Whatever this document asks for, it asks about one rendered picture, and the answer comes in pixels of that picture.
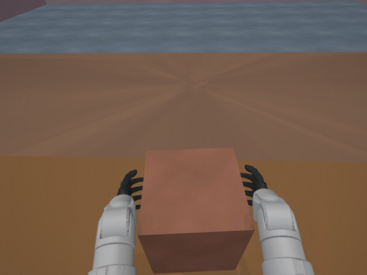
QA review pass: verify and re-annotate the robot right forearm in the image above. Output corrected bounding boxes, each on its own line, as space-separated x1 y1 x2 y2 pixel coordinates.
252 188 315 275

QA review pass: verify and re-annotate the carton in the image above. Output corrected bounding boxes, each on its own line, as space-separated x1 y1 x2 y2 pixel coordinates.
138 147 255 274

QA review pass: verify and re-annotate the left robot hand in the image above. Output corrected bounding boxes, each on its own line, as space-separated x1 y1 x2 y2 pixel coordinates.
117 170 143 210

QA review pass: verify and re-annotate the robot left forearm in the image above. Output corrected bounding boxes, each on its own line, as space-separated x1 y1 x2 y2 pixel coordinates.
88 194 136 275

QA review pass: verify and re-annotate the right robot hand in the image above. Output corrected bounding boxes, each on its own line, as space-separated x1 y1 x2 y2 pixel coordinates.
240 165 268 206

